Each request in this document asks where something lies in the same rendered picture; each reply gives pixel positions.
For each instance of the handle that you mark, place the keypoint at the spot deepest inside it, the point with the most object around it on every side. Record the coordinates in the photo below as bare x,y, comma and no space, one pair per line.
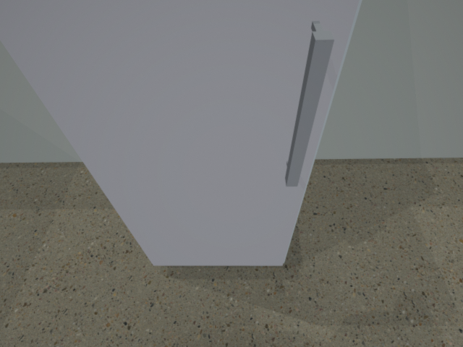
321,45

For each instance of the fridge door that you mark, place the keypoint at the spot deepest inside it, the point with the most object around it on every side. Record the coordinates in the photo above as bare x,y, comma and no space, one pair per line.
183,111

